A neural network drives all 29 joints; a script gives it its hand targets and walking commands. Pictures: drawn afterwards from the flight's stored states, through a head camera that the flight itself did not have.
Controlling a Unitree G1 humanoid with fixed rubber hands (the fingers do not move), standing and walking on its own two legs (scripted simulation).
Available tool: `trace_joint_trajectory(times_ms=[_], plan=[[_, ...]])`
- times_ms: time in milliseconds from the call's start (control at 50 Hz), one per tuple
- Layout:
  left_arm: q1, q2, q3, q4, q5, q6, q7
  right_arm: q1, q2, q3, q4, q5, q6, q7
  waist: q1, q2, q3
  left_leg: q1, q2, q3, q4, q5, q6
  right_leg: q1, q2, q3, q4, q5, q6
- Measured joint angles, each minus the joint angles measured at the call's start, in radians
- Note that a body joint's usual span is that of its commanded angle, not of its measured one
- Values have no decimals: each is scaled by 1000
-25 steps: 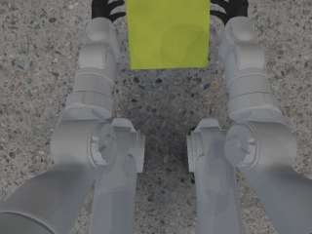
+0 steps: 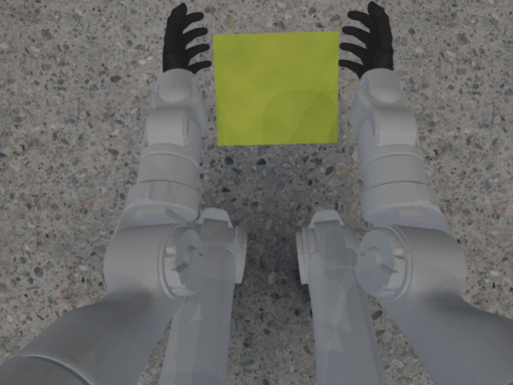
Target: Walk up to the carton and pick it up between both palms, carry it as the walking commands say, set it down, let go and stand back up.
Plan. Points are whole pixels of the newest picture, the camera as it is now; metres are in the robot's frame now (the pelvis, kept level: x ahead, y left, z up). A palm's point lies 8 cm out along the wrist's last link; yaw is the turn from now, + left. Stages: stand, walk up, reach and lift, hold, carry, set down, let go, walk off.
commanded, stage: reach and lift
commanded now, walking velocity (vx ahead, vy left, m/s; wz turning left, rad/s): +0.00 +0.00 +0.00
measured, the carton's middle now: (274, 97) +0.50 +0.00 -0.20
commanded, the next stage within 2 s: none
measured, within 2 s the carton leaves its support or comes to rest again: neither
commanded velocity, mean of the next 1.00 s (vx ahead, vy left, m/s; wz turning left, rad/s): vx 0.00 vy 0.00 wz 0.00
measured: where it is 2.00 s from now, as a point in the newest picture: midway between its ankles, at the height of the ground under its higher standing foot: (266, 284)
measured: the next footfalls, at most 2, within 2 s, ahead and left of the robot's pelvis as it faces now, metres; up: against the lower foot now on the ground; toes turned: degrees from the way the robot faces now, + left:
none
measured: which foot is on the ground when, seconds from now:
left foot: down 0.00-1.00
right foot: down 0.00-1.00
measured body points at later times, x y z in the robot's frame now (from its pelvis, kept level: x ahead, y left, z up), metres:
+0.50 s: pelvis +0.00 +0.00 +0.05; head +0.27 +0.00 +0.41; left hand +0.50 +0.13 -0.03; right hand +0.51 -0.13 -0.03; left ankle +0.12 +0.14 -0.39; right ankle +0.12 -0.14 -0.39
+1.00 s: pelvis +0.01 +0.00 +0.11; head +0.23 +0.00 +0.50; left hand +0.48 +0.13 +0.05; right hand +0.49 -0.13 +0.05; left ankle +0.12 +0.14 -0.39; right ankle +0.12 -0.14 -0.39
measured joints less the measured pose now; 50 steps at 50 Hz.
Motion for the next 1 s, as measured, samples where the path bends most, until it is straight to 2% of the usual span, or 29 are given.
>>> trace_joint_trajectory(times_ms=[660, 1000], plan=[[142, -62, 21, -42, 53, 31, -5, 130, 61, -10, -22, -45, 31, -10, 8, -3, -102, 242, -4, -21, -198, 15, 4, 237, 15, 16, -202, 24, -9], [210, -89, 15, -33, 67, 32, 25, 197, 80, -10, -10, -60, 35, -9, 10, -2, -130, 402, -2, -31, -314, 22, 13, 399, 14, 26, -321, 33, -16]])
